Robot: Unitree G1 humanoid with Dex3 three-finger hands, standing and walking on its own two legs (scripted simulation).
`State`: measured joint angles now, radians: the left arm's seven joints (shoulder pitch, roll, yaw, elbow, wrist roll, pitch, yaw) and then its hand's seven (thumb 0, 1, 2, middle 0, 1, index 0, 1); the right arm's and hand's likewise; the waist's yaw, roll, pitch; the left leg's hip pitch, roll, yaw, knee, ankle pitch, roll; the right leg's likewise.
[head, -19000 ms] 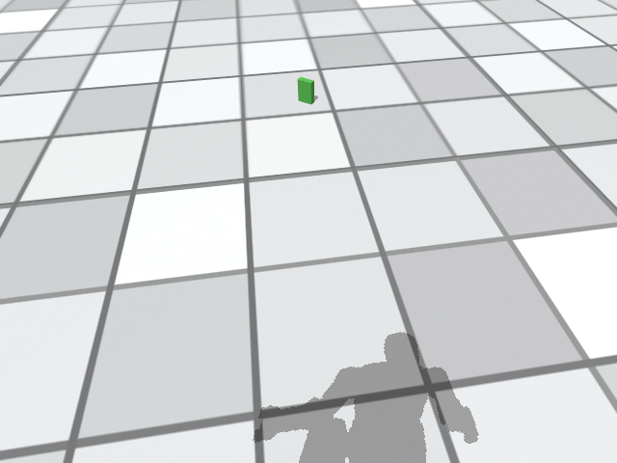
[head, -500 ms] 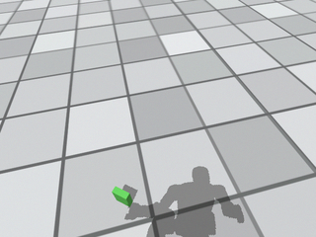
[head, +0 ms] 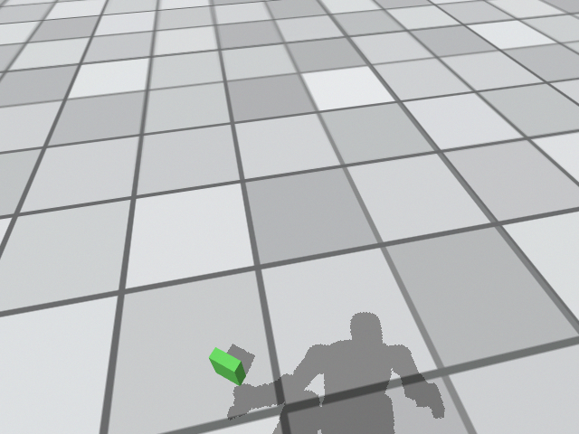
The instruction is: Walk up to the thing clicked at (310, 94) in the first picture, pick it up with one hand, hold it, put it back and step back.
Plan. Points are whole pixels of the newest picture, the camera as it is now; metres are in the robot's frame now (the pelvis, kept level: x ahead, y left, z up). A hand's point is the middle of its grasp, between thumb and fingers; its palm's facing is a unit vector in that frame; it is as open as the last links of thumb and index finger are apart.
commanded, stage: walk up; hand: left
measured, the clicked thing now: (228, 367) +0.46 +0.24 -0.71
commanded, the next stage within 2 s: none
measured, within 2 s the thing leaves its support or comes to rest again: neither
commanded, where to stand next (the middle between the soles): +0.06 +0.00 m, yaw -1 degrees
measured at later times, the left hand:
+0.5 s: hand out of the picture +0.09 +0.25 -0.15, palm faces +0.01 -0.93 -0.36, open 7.4 cm
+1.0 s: hand out of the picture +0.09 +0.35 -0.18, palm faces +0.02 -0.93 -0.37, open 7.4 cm
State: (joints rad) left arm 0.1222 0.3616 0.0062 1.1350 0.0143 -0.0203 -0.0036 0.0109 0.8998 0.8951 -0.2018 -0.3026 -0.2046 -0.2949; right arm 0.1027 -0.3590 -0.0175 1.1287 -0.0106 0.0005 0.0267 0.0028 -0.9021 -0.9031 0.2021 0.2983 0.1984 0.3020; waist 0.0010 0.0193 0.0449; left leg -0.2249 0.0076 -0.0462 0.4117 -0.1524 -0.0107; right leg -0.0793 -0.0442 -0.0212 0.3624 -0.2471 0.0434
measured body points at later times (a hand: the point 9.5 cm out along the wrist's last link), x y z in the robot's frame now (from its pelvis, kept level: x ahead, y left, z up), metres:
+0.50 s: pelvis +0.01 +0.00 +0.00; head +0.01 -0.01 +0.45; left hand +0.09 +0.30 -0.13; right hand +0.10 -0.30 -0.13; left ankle +0.05 +0.13 -0.74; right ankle -0.03 -0.15 -0.74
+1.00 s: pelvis +0.06 +0.06 -0.01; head +0.12 +0.09 +0.43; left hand +0.09 +0.40 -0.16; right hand +0.16 -0.26 -0.12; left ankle +0.14 +0.18 -0.74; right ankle +0.00 -0.11 -0.67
